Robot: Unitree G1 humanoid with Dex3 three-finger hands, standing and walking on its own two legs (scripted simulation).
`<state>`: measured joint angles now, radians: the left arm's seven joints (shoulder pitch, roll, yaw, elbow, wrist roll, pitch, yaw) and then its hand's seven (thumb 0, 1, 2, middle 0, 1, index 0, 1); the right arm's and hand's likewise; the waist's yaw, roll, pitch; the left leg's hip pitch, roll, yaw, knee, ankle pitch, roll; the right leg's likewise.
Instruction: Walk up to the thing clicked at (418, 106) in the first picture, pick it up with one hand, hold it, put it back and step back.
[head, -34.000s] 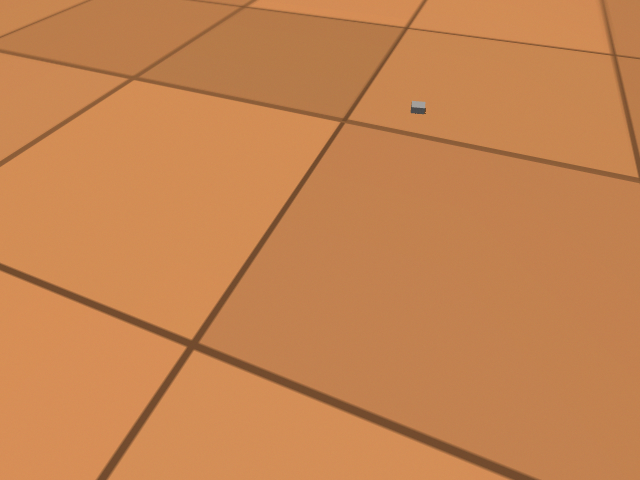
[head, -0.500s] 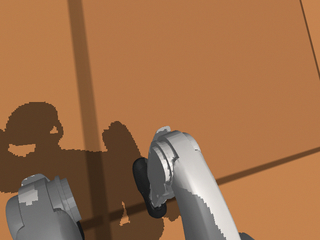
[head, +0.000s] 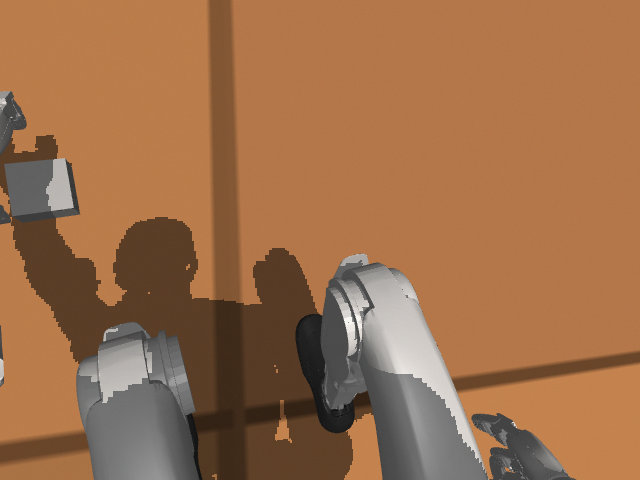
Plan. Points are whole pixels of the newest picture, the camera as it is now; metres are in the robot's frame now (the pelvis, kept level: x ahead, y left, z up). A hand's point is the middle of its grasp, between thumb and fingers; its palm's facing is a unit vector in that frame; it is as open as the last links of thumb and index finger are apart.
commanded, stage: withdraw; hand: left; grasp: from above
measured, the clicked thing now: (43, 190) +0.55 +0.26 -0.33
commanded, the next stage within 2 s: home in 0.10 s
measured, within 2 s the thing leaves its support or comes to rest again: neither
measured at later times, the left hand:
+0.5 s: hand out of the picture +0.52 +0.30 -0.13, palm faces -0.39 -0.23 -0.89, open 11.5 cm
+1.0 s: hand out of the picture +0.34 +0.23 +0.09, palm faces -0.09 -0.85 -0.51, open 7.5 cm
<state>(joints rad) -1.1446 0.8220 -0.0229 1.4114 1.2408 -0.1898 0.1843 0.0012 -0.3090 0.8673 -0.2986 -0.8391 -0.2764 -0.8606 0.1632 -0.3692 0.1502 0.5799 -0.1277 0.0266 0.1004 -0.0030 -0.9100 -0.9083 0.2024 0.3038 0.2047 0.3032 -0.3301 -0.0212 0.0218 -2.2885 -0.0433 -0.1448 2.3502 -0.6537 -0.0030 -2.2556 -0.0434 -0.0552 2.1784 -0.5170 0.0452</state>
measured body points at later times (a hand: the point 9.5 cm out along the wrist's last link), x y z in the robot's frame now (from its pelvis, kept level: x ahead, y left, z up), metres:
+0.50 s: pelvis +0.02 +0.01 +0.01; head +0.27 +0.07 +0.38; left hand +0.54 +0.30 -0.08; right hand +0.04 -0.26 -0.08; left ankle +0.08 +0.12 -0.31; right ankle +0.14 -0.14 -0.31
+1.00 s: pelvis +0.03 +0.00 +0.19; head +0.17 +0.04 +0.62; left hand +0.34 +0.27 +0.12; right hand +0.26 -0.23 +0.10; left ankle +0.08 +0.12 -0.31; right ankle +0.14 -0.14 -0.31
